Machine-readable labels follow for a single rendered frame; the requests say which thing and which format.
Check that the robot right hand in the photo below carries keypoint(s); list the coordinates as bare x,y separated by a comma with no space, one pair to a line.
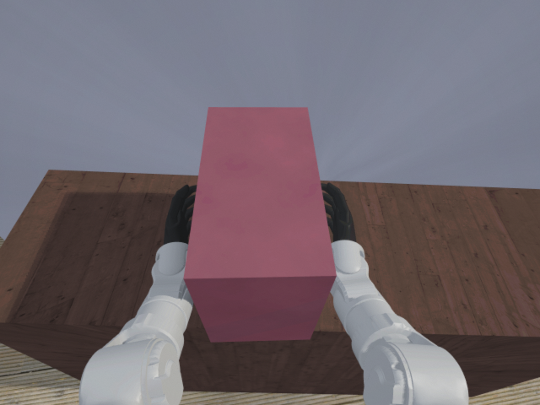
341,222

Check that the right robot forearm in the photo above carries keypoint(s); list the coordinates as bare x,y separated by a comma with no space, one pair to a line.
366,316

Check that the carton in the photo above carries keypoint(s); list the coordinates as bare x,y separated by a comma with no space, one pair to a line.
259,263

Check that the right robot upper arm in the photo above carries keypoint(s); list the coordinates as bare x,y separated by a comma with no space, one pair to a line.
412,374

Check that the pedestal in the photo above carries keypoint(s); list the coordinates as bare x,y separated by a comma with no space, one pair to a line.
461,264

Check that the left robot upper arm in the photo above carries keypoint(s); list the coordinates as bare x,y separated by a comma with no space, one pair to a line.
145,372

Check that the robot left hand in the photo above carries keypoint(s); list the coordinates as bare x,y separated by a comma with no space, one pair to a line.
177,226

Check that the left robot forearm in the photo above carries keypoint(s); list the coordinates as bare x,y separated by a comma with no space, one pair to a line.
166,309

